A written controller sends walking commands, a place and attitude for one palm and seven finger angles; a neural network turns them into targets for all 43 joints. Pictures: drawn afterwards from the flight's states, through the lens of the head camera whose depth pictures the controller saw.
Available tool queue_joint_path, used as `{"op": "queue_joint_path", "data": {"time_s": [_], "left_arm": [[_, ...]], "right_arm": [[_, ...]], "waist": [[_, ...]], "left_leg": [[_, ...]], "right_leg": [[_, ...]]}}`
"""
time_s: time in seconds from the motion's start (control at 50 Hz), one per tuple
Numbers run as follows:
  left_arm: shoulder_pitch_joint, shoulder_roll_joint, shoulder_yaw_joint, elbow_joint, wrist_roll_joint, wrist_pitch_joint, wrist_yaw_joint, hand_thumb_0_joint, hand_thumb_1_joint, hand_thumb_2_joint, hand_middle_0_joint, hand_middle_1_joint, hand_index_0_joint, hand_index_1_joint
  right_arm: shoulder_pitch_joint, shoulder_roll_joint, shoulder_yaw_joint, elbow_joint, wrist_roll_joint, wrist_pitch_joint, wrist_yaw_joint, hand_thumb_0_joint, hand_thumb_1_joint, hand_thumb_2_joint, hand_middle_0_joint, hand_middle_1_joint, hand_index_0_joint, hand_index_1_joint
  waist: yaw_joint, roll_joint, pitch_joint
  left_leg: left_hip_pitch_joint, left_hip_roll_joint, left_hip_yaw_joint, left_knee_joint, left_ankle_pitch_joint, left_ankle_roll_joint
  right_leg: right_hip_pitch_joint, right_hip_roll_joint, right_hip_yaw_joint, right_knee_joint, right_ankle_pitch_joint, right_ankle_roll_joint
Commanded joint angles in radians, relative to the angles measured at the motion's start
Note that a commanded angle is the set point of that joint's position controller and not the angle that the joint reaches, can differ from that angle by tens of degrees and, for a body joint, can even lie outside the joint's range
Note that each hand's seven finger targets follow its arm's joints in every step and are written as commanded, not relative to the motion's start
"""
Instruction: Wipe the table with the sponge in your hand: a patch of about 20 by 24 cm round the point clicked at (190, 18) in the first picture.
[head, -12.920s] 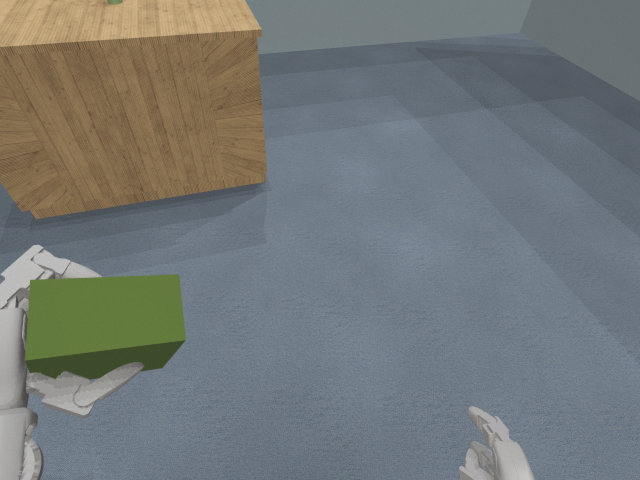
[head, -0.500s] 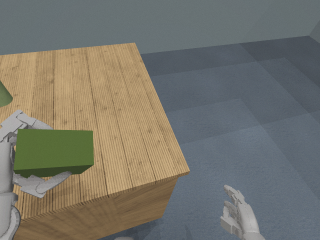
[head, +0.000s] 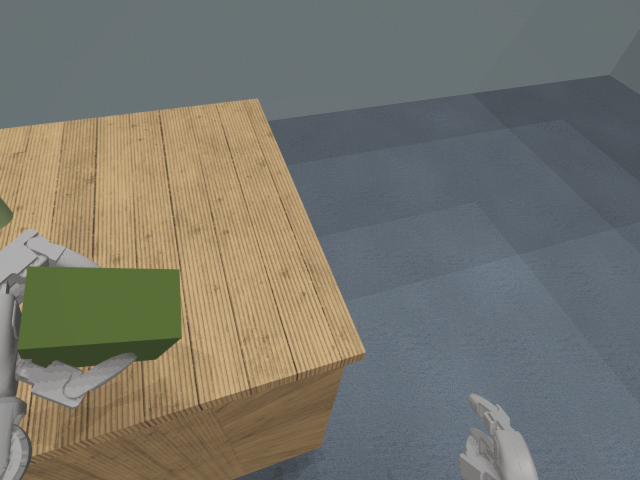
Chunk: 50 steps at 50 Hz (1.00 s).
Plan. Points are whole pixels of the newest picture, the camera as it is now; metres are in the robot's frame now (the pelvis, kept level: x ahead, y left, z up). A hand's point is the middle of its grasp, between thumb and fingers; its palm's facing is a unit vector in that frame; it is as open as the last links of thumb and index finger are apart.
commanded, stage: shuffle to correct the standing spot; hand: left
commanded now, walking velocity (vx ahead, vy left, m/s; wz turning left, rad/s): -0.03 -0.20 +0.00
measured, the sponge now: (124, 320) +0.23 +0.22 +0.13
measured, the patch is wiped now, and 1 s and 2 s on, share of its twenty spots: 0.00 0.00 0.00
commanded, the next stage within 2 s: come to a stop and stand still in 0.26 s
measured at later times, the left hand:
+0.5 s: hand (130, 318) +0.22 +0.20 +0.15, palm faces +0.34 -0.86 -0.39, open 10.6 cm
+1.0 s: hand (66, 350) +0.19 +0.25 +0.14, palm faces +0.29 -0.88 -0.37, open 10.6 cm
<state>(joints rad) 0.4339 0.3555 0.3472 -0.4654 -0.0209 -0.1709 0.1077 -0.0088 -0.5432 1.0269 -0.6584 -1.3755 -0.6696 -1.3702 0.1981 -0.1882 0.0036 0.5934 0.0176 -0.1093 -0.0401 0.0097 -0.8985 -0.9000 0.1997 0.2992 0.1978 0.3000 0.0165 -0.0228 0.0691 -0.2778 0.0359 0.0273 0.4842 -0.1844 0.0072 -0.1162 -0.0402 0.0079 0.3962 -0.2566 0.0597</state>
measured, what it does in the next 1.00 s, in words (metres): stands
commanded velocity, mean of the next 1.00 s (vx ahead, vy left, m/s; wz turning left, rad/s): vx -0.01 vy -0.05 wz -0.01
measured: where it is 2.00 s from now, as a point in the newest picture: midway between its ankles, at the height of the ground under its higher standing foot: outside the picture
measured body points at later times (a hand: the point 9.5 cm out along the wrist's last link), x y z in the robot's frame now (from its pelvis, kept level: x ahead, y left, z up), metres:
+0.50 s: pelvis +0.00 -0.04 +0.00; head +0.03 -0.02 +0.44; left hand +0.20 +0.24 +0.18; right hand +0.18 -0.28 -0.08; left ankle +0.05 +0.11 -0.74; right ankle -0.03 -0.16 -0.74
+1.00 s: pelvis -0.02 +0.01 +0.00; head +0.00 +0.06 +0.44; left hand +0.17 +0.29 +0.16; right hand +0.16 -0.21 -0.06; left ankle +0.05 +0.11 -0.74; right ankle -0.03 -0.16 -0.74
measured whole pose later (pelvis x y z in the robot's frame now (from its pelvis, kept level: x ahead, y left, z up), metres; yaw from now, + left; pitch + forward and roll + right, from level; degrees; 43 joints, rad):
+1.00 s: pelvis -0.02 +0.01 +0.00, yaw +0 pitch -2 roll -2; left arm 0.46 0.42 0.32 -0.51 -0.02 -0.22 0.08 -0.01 -0.54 1.03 -0.66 -1.37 -0.68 -1.36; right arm 0.19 -0.16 0.02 0.56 0.00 -0.13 -0.03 0.01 -0.90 -0.90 0.20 0.30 0.20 0.30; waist 0.01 -0.09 0.07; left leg -0.32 0.03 0.03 0.53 -0.18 0.02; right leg -0.17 -0.04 0.01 0.47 -0.27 0.05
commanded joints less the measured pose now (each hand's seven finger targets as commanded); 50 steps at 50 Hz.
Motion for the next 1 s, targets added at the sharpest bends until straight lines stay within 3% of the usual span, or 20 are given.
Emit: {"op": "queue_joint_path", "data": {"time_s": [0.0, 0.12, 0.18, 0.26, 0.28, 0.36, 0.38, 0.44, 0.58, 0.6, 0.62, 0.64, 0.66, 0.7, 0.74, 0.78, 0.84, 0.86, 0.9, 0.98], "left_arm": [[-0.117, 0.184, 0.126, -0.278, -0.024, -0.078, 0.021, 0.0, 0.1, 1.3, -1.2, -1.6, -1.2, -1.6], [-0.081, 0.179, 0.136, -0.253, -0.03, -0.076, 0.011, 0.0, 0.1, 1.3, -1.2, -1.6, -1.2, -1.6], [-0.052, 0.163, 0.12, -0.242, -0.037, -0.067, 0.005, 0.0, 0.1, 1.3, -1.2, -1.6, -1.2, -1.6], [-0.065, 0.205, 0.152, -0.266, -0.039, -0.057, 0.003, 0.0, 0.1, 1.3, -1.2, -1.6, -1.2, -1.6], [-0.072, 0.177, 0.126, -0.265, -0.045, -0.057, -0.004, 0.0, 0.1, 1.3, -1.2, -1.6, -1.2, -1.6], [-0.082, 0.212, 0.153, -0.29, -0.046, -0.052, -0.002, 0.0, 0.1, 1.3, -1.2, -1.6, -1.2, -1.6], [-0.071, 0.177, 0.124, -0.277, -0.051, -0.054, -0.003, 0.0, 0.1, 1.3, -1.2, -1.6, -1.2, -1.6], [-0.04, 0.201, 0.148, -0.291, -0.048, -0.057, 0.013, 0.0, 0.1, 1.3, -1.2, -1.6, -1.2, -1.6], [-0.005, 0.187, 0.144, -0.233, -0.045, -0.052, 0.022, 0.0, 0.1, 1.3, -1.2, -1.6, -1.2, -1.6], [-0.919, 0.932, 0.693, -0.377, 0.069, -0.149, -0.002, 0.0, 0.1, 1.3, -1.2, -1.6, -1.2, -1.6], [-0.412, 0.345, 0.277, 0.113, 0.004, -0.112, -0.036, 0.0, 0.1, 1.3, -1.2, -1.6, -1.2, -1.6], [-0.182, 0.302, 0.264, 0.028, -0.014, -0.123, -0.018, 0.0, 0.1, 1.3, -1.2, -1.6, -1.2, -1.6], [-0.126, 0.138, 0.122, 0.097, -0.025, -0.1, -0.018, 0.0, 0.1, 1.3, -1.2, -1.6, -1.2, -1.6], [-0.114, 0.162, 0.101, -0.101, -0.032, -0.106, -0.019, 0.0, 0.1, 1.3, -1.2, -1.6, -1.2, -1.6], [-0.06, 0.137, 0.052, -0.199, -0.025, -0.102, -0.018, 0.0, 0.1, 1.3, -1.2, -1.6, -1.2, -1.6], [-0.047, 0.137, 0.042, -0.268, -0.019, -0.097, -0.006, 0.0, 0.1, 1.3, -1.2, -1.6, -1.2, -1.6], [-0.048, 0.225, 0.145, -0.312, -0.019, -0.108, 0.014, 0.0, 0.1, 1.3, -1.2, -1.6, -1.2, -1.6], [-0.079, 0.293, 0.205, -0.346, -0.02, -0.112, 0.029, 0.0, 0.1, 1.3, -1.2, -1.6, -1.2, -1.6], [-0.11, 0.269, 0.207, -0.326, -0.029, -0.127, 0.028, 0.0, 0.1, 1.3, -1.2, -1.6, -1.2, -1.6], [-0.206, 0.238, 0.182, -0.269, -0.017, -0.141, 0.024, 0.0, 0.1, 1.3, -1.2, -1.6, -1.2, -1.6]], "right_arm": [[-0.091, -0.131, -0.062, -0.173, 0.005, -0.056, -0.006, 0.0, -0.9, -0.9, 0.2, 0.3, 0.2, 0.3], [-0.08, -0.128, -0.065, -0.18, 0.006, -0.054, 0.008, 0.0, -0.9, -0.9, 0.2, 0.3, 0.2, 0.3], [-0.07, -0.125, -0.065, -0.178, 0.004, -0.047, 0.013, 0.0, -0.9, -0.9, 0.2, 0.3, 0.2, 0.3], [-0.07, -0.126, -0.074, -0.18, 0.003, -0.039, 0.008, 0.0, -0.9, -0.9, 0.2, 0.3, 0.2, 0.3], [-0.062, -0.126, -0.075, -0.177, 0.0, -0.035, 0.009, 0.0, -0.9, -0.9, 0.2, 0.3, 0.2, 0.3], [-0.074, -0.125, -0.078, -0.181, 0.005, -0.031, 0.002, 0.0, -0.9, -0.9, 0.2, 0.3, 0.2, 0.3], [-0.07, -0.121, -0.071, -0.18, 0.002, -0.031, 0.003, 0.0, -0.9, -0.9, 0.2, 0.3, 0.2, 0.3], [-0.084, -0.118, -0.067, -0.182, 0.006, -0.031, 0.0, 0.0, -0.9, -0.9, 0.2, 0.3, 0.2, 0.3], [-0.086, -0.125, -0.056, -0.169, 0.004, -0.018, -0.013, 0.0, -0.9, -0.9, 0.2, 0.3, 0.2, 0.3], [0.009, -0.166, -0.099, -0.134, -0.057, -0.081, -0.021, 0.0, -0.9, -0.9, 0.2, 0.3, 0.2, 0.3], [-0.041, -0.062, -0.052, -0.1, -0.023, -0.092, -0.014, 0.0, -0.9, -0.9, 0.2, 0.3, 0.2, 0.3], [-0.022, -0.139, -0.083, -0.167, -0.005, -0.095, -0.01, 0.0, -0.9, -0.9, 0.2, 0.3, 0.2, 0.3], [-0.031, -0.133, -0.082, -0.158, 0.008, -0.097, -0.004, 0.0, -0.9, -0.9, 0.2, 0.3, 0.2, 0.3], [-0.039, -0.157, -0.084, -0.159, 0.006, -0.095, 0.021, 0.0, -0.9, -0.9, 0.2, 0.3, 0.2, 0.3], [-0.067, -0.143, -0.075, -0.18, 0.005, -0.094, 0.044, 0.0, -0.9, -0.9, 0.2, 0.3, 0.2, 0.3], [-0.082, -0.143, -0.07, -0.19, 0.003, -0.091, 0.05, 0.0, -0.9, -0.9, 0.2, 0.3, 0.2, 0.3], [-0.099, -0.136, -0.063, -0.191, -0.003, -0.085, 0.03, 0.0, -0.9, -0.9, 0.2, 0.3, 0.2, 0.3], [-0.106, -0.139, -0.059, -0.184, -0.005, -0.076, 0.018, 0.0, -0.9, -0.9, 0.2, 0.3, 0.2, 0.3], [-0.117, -0.129, -0.051, -0.187, -0.01, -0.073, 0.004, 0.0, -0.9, -0.9, 0.2, 0.3, 0.2, 0.3], [-0.103, -0.137, -0.044, -0.176, -0.01, -0.082, -0.005, 0.0, -0.9, -0.9, 0.2, 0.3, 0.2, 0.3]], "waist": [[0.0, 0.118, -0.147], [-0.001, 0.165, -0.144], [-0.004, 0.11, -0.156], [-0.006, 0.062, -0.17], [-0.009, 0.059, -0.173], [-0.009, 0.077, -0.179], [-0.009, 0.078, -0.175], [-0.004, 0.077, -0.173], [-0.009, 0.028, -0.128], [0.071, -0.163, -0.007], [0.009, -0.18, -0.152], [0.045, -0.099, -0.157], [0.016, 0.019, -0.223], [0.019, 0.127, -0.309], [0.025, 0.085, -0.297], [0.019, 0.055, -0.273], [0.013, -0.004, -0.227], [0.008, 0.021, -0.212], [0.005, 0.101, -0.167], [0.002, 0.29, -0.097]], "left_leg": [[0.112, 0.074, -0.063, -0.121, -0.003, 0.02], [0.072, 0.102, -0.089, -0.149, -0.119, 0.024], [0.09, 0.092, -0.061, -0.101, -0.068, 0.018], [0.122, 0.089, -0.031, -0.018, 0.054, 0.01], [0.125, 0.085, -0.018, -0.001, 0.066, 0.01], [0.14, 0.078, -0.018, 0.039, 0.151, 0.009], [0.135, 0.065, -0.009, 0.045, 0.124, 0.011], [0.112, 0.039, -0.011, 0.058, 0.082, 0.009], [0.105, 0.041, -0.029, 0.008, 0.113, 0.019], [-0.05, 0.01, 0.077, 0.113, 0.152, -0.006], [0.011, -0.061, 0.013, 0.049, 0.161, -0.008], [0.088, -0.031, 0.052, 0.042, 0.224, -0.007], [0.162, -0.019, 0.053, 0.005, 0.327, 0.004], [0.277, 0.044, -0.004, 0.018, 0.524, 0.044], [0.235, 0.067, -0.024, 0.026, 0.54, 0.052], [0.157, 0.063, -0.032, 0.005, 0.394, 0.04], [0.103, 0.025, -0.03, -0.007, 0.153, 0.022], [0.094, 0.02, -0.038, -0.026, 0.092, 0.018], [0.066, 0.021, -0.055, -0.078, -0.024, 0.019], [-0.094, 0.084, -0.125, -0.229, -0.356, 0.044]], "right_leg": [[-0.042, 0.016, -0.016, -0.042, 0.108, -0.057], [-0.043, 0.032, -0.03, -0.032, 0.043, -0.055], [-0.063, 0.027, -0.023, -0.052, 0.075, -0.058], [-0.089, 0.002, 0.0, -0.044, 0.157, -0.07], [-0.101, 0.006, 0.002, -0.044, 0.167, -0.07], [-0.102, -0.017, 0.022, -0.021, 0.223, -0.083], [-0.107, -0.017, 0.033, -0.034, 0.214, -0.082], [-0.078, -0.05, 0.071, -0.045, 0.241, -0.091], [-0.076, -0.035, 0.038, -0.044, 0.215, -0.083], [-0.142, -0.049, 0.119, -0.144, 0.562, -0.063], [-0.008, -0.11, 0.153, 0.027, 0.709, -0.158], [-0.007, -0.081, 0.132, 0.017, 0.763, -0.089], [0.023, -0.063, 0.081, 0.098, 0.72, -0.092], [-0.036, -0.015, 0.014, 0.13, 0.482, -0.046], [-0.038, 0.0, -0.01, 0.104, 0.37, -0.039], [-0.016, 0.001, -0.007, 0.068, 0.267, -0.056], [-0.048, -0.011, 0.023, -0.002, 0.162, -0.07], [-0.059, -0.017, 0.02, -0.006, 0.113, -0.075], [-0.077, 0.003, 0.023, -0.014, 0.035, -0.08], [-0.005, 0.048, -0.023, 0.066, -0.062, -0.071]]}}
